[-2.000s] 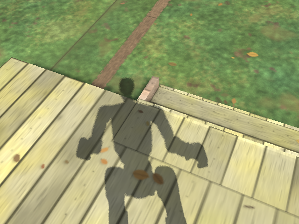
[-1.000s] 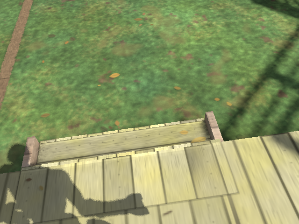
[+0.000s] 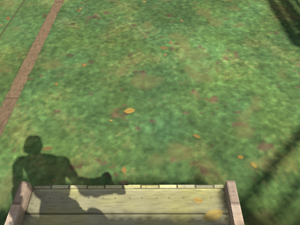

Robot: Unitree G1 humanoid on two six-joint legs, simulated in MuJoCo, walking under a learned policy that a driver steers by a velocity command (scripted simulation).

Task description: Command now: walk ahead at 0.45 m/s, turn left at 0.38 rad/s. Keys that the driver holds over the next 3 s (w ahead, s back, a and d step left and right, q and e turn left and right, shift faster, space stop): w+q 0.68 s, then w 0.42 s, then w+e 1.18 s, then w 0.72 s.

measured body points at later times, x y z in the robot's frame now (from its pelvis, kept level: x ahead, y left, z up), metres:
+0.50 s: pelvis +0.29 +0.06 -0.01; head +0.29 +0.06 +0.44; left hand +0.44 +0.31 -0.09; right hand +0.34 -0.17 -0.15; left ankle +0.22 +0.13 -0.74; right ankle +0.43 -0.05 -0.70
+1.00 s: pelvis +0.48 +0.17 -0.05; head +0.47 +0.17 +0.40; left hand +0.41 +0.43 -0.18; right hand +0.67 -0.01 -0.17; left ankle +0.41 +0.24 -0.74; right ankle +0.47 +0.00 -0.66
